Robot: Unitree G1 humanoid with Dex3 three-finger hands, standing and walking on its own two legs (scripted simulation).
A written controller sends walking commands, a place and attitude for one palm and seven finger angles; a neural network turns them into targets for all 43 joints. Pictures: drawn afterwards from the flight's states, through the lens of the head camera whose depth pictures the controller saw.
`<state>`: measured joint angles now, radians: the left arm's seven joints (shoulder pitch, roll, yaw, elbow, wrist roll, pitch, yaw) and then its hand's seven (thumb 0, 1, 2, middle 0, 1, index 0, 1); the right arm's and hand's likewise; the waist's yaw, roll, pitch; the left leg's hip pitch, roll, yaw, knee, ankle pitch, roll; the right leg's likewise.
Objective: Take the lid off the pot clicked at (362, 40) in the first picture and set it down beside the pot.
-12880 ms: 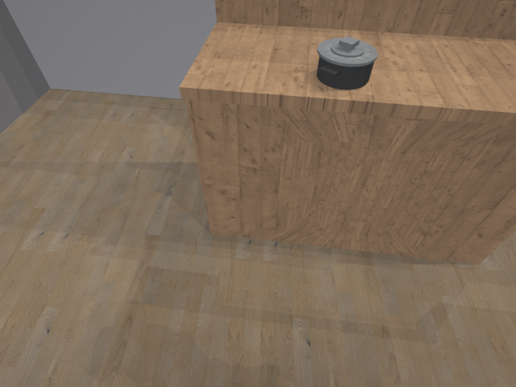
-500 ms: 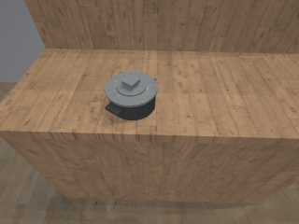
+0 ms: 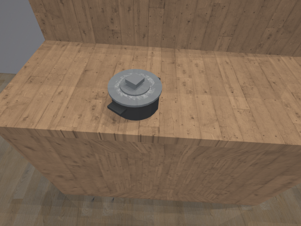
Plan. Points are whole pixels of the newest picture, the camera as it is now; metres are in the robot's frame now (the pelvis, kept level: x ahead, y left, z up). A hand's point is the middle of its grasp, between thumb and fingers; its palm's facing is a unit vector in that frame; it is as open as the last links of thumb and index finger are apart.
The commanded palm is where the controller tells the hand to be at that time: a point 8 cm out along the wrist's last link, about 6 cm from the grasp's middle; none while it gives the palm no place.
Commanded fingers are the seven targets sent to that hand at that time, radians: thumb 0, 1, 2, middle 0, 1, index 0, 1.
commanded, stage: lift the closed hand beside the body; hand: left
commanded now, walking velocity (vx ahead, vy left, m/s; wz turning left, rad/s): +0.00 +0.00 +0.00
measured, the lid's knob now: (134, 80) +0.49 +0.09 +0.12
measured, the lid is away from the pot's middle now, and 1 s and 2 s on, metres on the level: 0.00 0.00 0.00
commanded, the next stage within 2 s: raise the hand higher, near the body in 0.70 s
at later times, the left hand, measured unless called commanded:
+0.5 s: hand out of the picture +0.10 +0.20 -0.01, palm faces +0.25 -0.92 -0.29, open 4.3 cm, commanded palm +0.06 +0.24 +0.02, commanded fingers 0.00 0.90 0.90 -1.17 -1.36 -1.17 -1.36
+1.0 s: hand out of the picture +0.11 +0.21 +0.08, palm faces +0.29 -0.86 -0.43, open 3.1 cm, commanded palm +0.05 +0.25 +0.11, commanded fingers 0.00 0.90 0.90 -1.30 -1.50 -1.30 -1.50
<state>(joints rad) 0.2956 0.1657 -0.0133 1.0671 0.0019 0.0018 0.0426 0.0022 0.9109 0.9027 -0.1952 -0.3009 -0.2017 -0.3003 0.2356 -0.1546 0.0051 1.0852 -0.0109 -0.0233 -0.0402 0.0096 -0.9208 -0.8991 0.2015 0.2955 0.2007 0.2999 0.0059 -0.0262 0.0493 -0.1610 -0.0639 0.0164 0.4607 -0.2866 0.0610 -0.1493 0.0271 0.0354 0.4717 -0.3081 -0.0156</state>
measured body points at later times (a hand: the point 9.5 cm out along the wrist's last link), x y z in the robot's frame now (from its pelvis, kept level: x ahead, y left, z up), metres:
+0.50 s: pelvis -0.03 -0.03 +0.00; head -0.05 -0.03 +0.45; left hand +0.08 +0.24 +0.01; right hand +0.20 -0.24 -0.04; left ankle -0.03 +0.08 -0.74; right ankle -0.04 -0.11 -0.74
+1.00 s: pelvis -0.02 -0.02 +0.00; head -0.04 -0.05 +0.45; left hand +0.09 +0.26 +0.10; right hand +0.16 -0.24 -0.09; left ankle -0.03 +0.08 -0.74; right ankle -0.03 -0.11 -0.74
